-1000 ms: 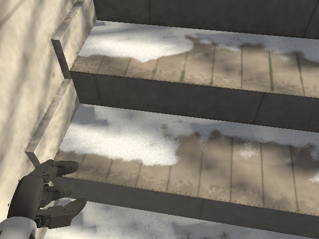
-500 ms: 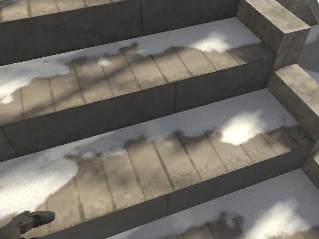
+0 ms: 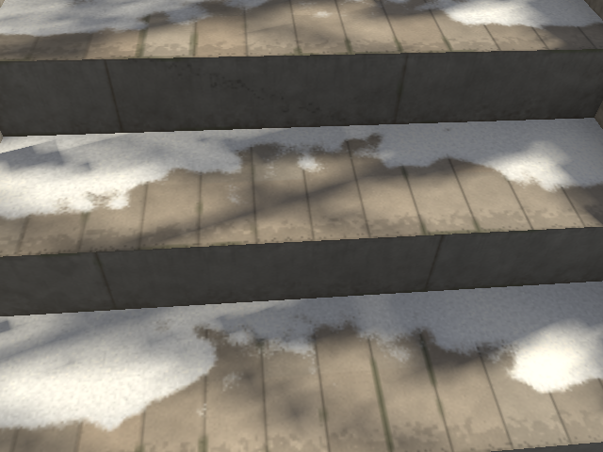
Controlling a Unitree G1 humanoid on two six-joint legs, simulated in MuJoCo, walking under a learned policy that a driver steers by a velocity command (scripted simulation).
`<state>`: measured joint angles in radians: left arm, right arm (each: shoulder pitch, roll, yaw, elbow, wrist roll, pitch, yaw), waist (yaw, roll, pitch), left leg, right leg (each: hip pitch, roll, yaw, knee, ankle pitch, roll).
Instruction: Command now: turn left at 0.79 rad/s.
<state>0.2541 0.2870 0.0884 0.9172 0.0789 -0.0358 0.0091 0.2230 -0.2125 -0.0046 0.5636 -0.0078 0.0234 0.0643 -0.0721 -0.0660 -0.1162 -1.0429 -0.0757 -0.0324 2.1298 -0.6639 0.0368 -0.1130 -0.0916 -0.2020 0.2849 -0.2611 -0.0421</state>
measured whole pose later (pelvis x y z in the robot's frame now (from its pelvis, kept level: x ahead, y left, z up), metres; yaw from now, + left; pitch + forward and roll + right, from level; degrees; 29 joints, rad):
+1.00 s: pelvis +0.30 +0.05 +0.15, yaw -5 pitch +5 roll -1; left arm -0.01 0.13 0.03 0.55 0.04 0.08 -0.02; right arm 0.56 -0.24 -0.05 1.03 -0.01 -0.17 -0.06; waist 0.00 0.00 -0.04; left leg 0.12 0.12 0.28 0.21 -0.39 -0.09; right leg -1.39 -0.06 -0.01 1.89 -0.47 -0.14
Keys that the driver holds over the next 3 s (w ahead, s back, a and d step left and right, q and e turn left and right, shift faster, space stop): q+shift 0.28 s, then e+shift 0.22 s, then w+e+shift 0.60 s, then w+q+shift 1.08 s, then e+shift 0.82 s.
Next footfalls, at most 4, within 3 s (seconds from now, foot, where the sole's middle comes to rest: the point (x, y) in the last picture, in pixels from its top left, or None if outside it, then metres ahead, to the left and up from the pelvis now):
0.24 left None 0.16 0.20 -0.62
1.08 right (347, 370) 0.55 -0.10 -0.45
1.54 left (352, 181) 0.87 -0.14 -0.28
1.88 right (422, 6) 1.24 -0.33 -0.10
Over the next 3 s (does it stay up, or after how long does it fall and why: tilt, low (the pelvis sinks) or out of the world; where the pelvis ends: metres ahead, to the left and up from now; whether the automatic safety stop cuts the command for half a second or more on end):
stays up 1.64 -0.07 0.85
